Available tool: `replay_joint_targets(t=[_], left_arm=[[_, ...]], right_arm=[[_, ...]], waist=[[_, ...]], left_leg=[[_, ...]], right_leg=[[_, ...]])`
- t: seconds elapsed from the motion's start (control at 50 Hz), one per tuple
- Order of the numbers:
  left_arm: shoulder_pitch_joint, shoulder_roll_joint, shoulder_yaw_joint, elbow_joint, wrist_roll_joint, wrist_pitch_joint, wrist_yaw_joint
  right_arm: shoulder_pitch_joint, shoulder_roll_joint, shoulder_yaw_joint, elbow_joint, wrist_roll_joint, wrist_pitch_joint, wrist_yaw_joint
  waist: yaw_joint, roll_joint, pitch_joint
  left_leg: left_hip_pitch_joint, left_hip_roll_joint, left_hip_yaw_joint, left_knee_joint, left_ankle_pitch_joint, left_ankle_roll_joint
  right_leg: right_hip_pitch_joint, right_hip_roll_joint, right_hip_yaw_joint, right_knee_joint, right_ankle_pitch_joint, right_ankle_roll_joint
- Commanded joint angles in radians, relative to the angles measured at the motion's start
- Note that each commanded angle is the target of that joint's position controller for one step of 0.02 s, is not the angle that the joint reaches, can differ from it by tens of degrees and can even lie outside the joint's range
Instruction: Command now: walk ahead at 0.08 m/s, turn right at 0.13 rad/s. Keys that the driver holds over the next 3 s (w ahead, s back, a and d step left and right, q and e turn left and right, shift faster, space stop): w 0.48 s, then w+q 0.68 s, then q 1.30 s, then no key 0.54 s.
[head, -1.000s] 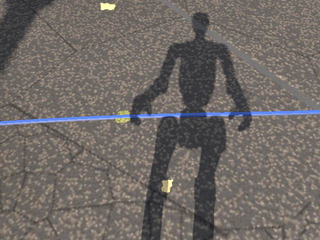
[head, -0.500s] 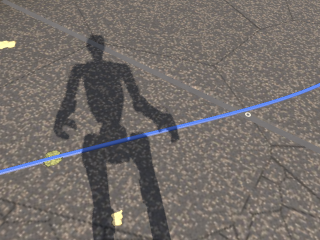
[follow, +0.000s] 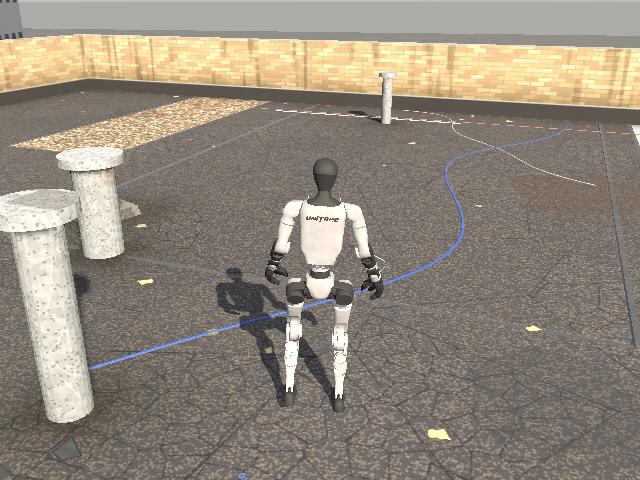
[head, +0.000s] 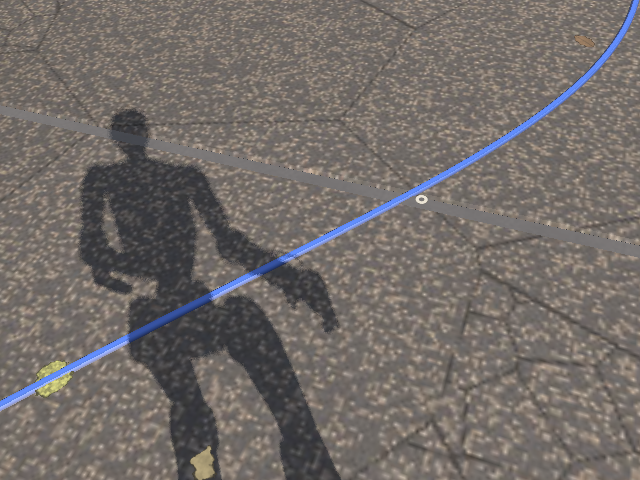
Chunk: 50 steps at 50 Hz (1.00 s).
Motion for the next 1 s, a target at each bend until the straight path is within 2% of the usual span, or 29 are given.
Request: replay_joint_targets(t=[0.02, 0.06, 0.08, 0.14, 0.18, 0.2, 0.22, 0.24, 0.26, 0.28, 0.32, 0.36, 0.4, 0.46, 0.52, 0.58, 0.62, 0.64, 0.66, 0.68, 0.7, 0.72, 0.74, 0.76, 0.78, 0.82, 0.88, 0.94, 1.0], left_arm=[[0.000, 0.140, 0.039, -0.036, -0.003, -0.011, 0.008], [0.049, 0.212, 0.060, -0.012, -0.014, -0.006, 0.006], [0.059, 0.216, 0.061, -0.005, -0.018, -0.008, 0.007], [0.048, 0.208, 0.057, 0.009, -0.035, -0.018, 0.008], [0.005, 0.192, 0.052, 0.009, -0.042, -0.019, 0.007], [-0.019, 0.150, 0.041, 0.002, -0.034, -0.024, 0.004], [-0.078, 0.075, 0.020, -0.028, -0.021, -0.037, -0.003], [-0.100, 0.088, 0.025, -0.069, -0.031, -0.057, -0.005], [-0.114, 0.164, 0.047, -0.067, -0.042, -0.072, -0.005], [-0.070, 0.172, 0.054, -0.048, -0.051, -0.080, -0.013], [-0.050, 0.162, 0.056, -0.028, -0.035, -0.086, -0.022], [-0.063, 0.136, 0.051, -0.021, -0.025, -0.089, -0.030], [-0.085, 0.106, 0.041, -0.026, -0.024, -0.089, -0.035], [-0.159, 0.074, 0.025, -0.048, -0.029, -0.092, -0.044], [-0.225, 0.084, 0.023, -0.073, -0.036, -0.099, -0.057], [-0.211, 0.125, 0.036, -0.082, -0.038, -0.112, -0.064], [-0.088, 0.173, 0.060, -0.056, -0.036, -0.115, -0.054], [0.073, 0.215, 0.083, -0.010, -0.036, -0.112, -0.041], [0.271, 0.284, 0.102, 0.023, -0.021, -0.106, -0.024], [0.307, 0.358, 0.110, 0.042, 0.000, -0.104, -0.030], [0.276, 0.245, 0.083, 0.033, -0.003, -0.105, -0.030], [0.207, 0.195, 0.066, 0.037, -0.013, -0.105, -0.024], [0.145, 0.169, 0.057, 0.042, -0.015, -0.106, -0.023], [0.101, 0.140, 0.052, 0.049, -0.009, -0.109, -0.025], [0.073, 0.127, 0.049, 0.056, 0.001, -0.117, -0.025], [0.047, 0.119, 0.054, 0.075, -0.002, -0.133, -0.023], [0.045, 0.148, 0.065, 0.106, -0.003, -0.144, -0.018], [0.058, 0.172, 0.070, 0.123, -0.001, -0.137, -0.009], [0.097, 0.206, 0.076, 0.137, -0.007, -0.124, -0.001]], right_arm=[[-0.029, -0.036, 0.003, -0.065, 0.002, -0.015, 0.005], [-0.060, -0.076, -0.005, -0.080, 0.015, -0.026, 0.009], [-0.067, -0.087, -0.007, -0.085, 0.021, -0.035, 0.012], [-0.024, -0.063, -0.001, -0.062, 0.023, -0.070, 0.025], [0.082, -0.045, -0.001, -0.008, 0.015, -0.091, 0.035], [0.158, -0.054, -0.004, 0.019, 0.012, -0.097, 0.034], [0.258, -0.113, -0.016, 0.038, 0.009, -0.103, 0.028], [0.274, -0.208, -0.043, 0.038, 0.006, -0.107, 0.035], [0.247, -0.157, -0.030, 0.017, -0.003, -0.117, 0.032], [0.205, -0.118, -0.017, 0.005, -0.001, -0.124, 0.027], [0.169, -0.107, -0.011, -0.007, 0.010, -0.128, 0.029], [0.173, -0.091, -0.003, -0.009, 0.004, -0.124, 0.029], [0.186, -0.090, -0.001, -0.004, 0.005, -0.117, 0.027], [0.216, -0.111, -0.004, 0.007, 0.008, -0.110, 0.023], [0.263, -0.130, -0.008, 0.027, 0.018, -0.105, 0.022], [0.251, -0.155, -0.019, 0.035, 0.031, -0.096, 0.018], [0.223, -0.176, -0.026, 0.032, 0.029, -0.088, 0.014], [0.219, -0.156, -0.018, 0.028, 0.021, -0.085, 0.012], [0.217, -0.091, 0.006, -0.001, -0.003, -0.087, 0.012], [0.377, 0.058, 0.045, -0.023, 0.019, -0.102, 0.015], [0.309, -0.067, 0.015, -0.004, 0.052, -0.112, 0.017], [0.200, -0.122, -0.005, -0.036, 0.066, -0.112, 0.018], [0.153, -0.111, -0.003, -0.045, 0.051, -0.111, 0.013], [0.136, -0.097, -0.006, -0.045, 0.033, -0.106, 0.013], [0.164, -0.079, -0.008, -0.038, 0.034, -0.093, 0.017], [0.178, -0.044, -0.006, -0.035, 0.040, -0.069, 0.020], [0.114, -0.032, -0.005, -0.068, 0.029, -0.049, 0.017], [0.046, -0.027, 0.000, -0.094, 0.026, -0.060, 0.032], [-0.075, -0.008, 0.013, -0.134, 0.024, -0.070, 0.058]], waist=[[0.040, -0.189, -0.110], [0.074, -0.226, -0.042], [0.077, -0.221, -0.011], [0.043, -0.174, 0.014], [-0.021, -0.143, -0.007], [-0.052, -0.117, -0.035], [-0.088, 0.024, -0.051], [-0.081, 0.231, 0.001], [-0.088, 0.148, 0.064], [-0.051, 0.106, 0.081], [-0.033, 0.063, 0.082], [-0.033, 0.046, 0.067], [-0.041, 0.048, 0.056], [-0.068, 0.055, 0.072], [-0.083, 0.057, 0.102], [-0.038, 0.071, 0.101], [0.048, 0.088, 0.012], [0.127, 0.077, -0.098], [0.201, -0.015, -0.273], [0.103, -0.347, -0.458], [0.140, -0.285, -0.385], [0.130, -0.230, -0.211], [0.098, -0.148, -0.132], [0.067, -0.135, -0.083], [0.032, -0.164, -0.069], [0.008, -0.152, -0.040], [0.000, -0.111, 0.026], [0.018, -0.092, 0.046], [0.069, -0.067, 0.074]], left_leg=[[0.054, 0.000, 0.011, -0.149, 0.025, 0.007], [0.005, -0.027, 0.039, -0.179, -0.032, 0.035], [-0.015, -0.024, 0.032, -0.202, -0.054, 0.056], [0.069, -0.028, 0.037, -0.343, -0.015, 0.119], [0.283, -0.057, 0.066, -0.502, 0.137, 0.159], [0.420, -0.023, 0.012, -0.514, 0.136, 0.176], [0.540, 0.127, -0.198, -0.591, 0.001, 0.231], [0.543, 0.307, -0.517, -0.730, -0.172, 0.347], [0.517, 0.346, -0.595, -0.774, -0.225, 0.392], [0.526, 0.309, -0.532, -0.771, -0.231, 0.366], [0.548, 0.254, -0.408, -0.786, -0.086, 0.319], [0.507, 0.196, -0.275, -0.804, 0.125, 0.290], [0.476, 0.154, -0.173, -0.806, 0.285, 0.282], [0.400, 0.121, -0.079, -0.811, 0.367, 0.269], [0.378, 0.150, -0.096, -0.806, 0.370, 0.276], [0.441, 0.196, -0.137, -0.753, 0.453, 0.258], [0.446, 0.181, -0.116, -0.599, 0.743, 0.230], [0.377, 0.128, -0.078, -0.410, 0.819, 0.200], [0.157, 0.069, -0.054, -0.092, 0.546, 0.161], [-0.164, -0.100, -0.073, 0.253, -0.153, 0.109], [-0.253, -0.062, -0.165, 0.376, -0.147, 0.111], [-0.316, -0.018, -0.130, 0.399, -0.062, 0.117], [-0.286, 0.027, -0.107, 0.370, 0.023, 0.119], [-0.245, 0.055, -0.109, 0.325, 0.080, 0.117], [-0.183, 0.079, -0.118, 0.304, 0.121, 0.115], [-0.153, 0.089, -0.107, 0.283, 0.139, 0.108], [-0.232, 0.096, -0.119, 0.208, 0.214, 0.090], [-0.260, 0.086, -0.101, 0.040, 0.368, 0.086], [-0.245, 0.072, -0.025, -0.130, 0.453, 0.098]], right_leg=[[0.090, -0.217, 0.188, -0.158, 0.097, -0.179], [0.087, -0.255, 0.299, -0.229, -0.236, -0.201], [0.086, -0.276, 0.345, -0.247, -0.311, -0.204], [0.047, -0.280, 0.364, -0.249, -0.344, -0.191], [-0.062, -0.220, 0.291, -0.196, -0.317, -0.153], [-0.152, -0.175, 0.242, -0.110, -0.287, -0.114], [-0.317, -0.075, 0.111, 0.130, -0.257, -0.041], [-0.502, 0.016, -0.030, 0.343, -0.289, 0.006], [-0.593, -0.040, 0.044, 0.510, -0.331, 0.012], [-0.636, -0.070, 0.071, 0.573, -0.250, 0.004], [-0.676, -0.109, 0.058, 0.586, -0.106, 0.004], [-0.612, -0.117, 0.025, 0.534, 0.011, 0.024], [-0.557, -0.111, -0.008, 0.446, 0.097, 0.049], [-0.441, -0.090, -0.040, 0.262, 0.219, 0.063], [-0.363, -0.066, -0.044, 0.152, 0.247, 0.056], [-0.313, -0.057, -0.012, 0.078, 0.192, 0.024], [-0.116, -0.016, -0.038, 0.045, 0.150, -0.011], [0.119, -0.012, -0.046, 0.042, 0.162, -0.038], [0.455, -0.205, 0.151, 0.087, 0.114, -0.097], [0.725, -0.457, 0.643, -0.050, -0.175, -0.240], [0.623, -0.441, 0.721, -0.180, -0.313, -0.216], [0.487, -0.414, 0.547, -0.189, -0.276, -0.172], [0.350, -0.379, 0.423, -0.201, -0.138, -0.154], [0.241, -0.335, 0.321, -0.224, -0.034, -0.141], [0.170, -0.308, 0.242, -0.255, 0.017, -0.133], [0.102, -0.298, 0.148, -0.309, 0.087, -0.146], [0.072, -0.307, 0.044, -0.349, 0.174, -0.155], [0.110, -0.285, -0.060, -0.354, 0.230, -0.144], [0.156, -0.288, -0.136, -0.351, 0.257, -0.130]])
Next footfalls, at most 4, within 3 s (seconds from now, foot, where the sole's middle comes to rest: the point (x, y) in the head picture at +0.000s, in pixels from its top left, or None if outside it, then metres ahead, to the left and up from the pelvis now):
0.20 left None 0.03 0.12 -0.78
0.66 right None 0.37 -0.13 -0.78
1.18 left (266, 422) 0.61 0.18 -0.78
1.68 right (315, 335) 0.82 0.07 -0.78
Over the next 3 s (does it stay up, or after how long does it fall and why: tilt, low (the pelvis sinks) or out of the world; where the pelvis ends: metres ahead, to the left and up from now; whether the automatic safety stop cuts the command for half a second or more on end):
stays up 0.64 0.12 0.00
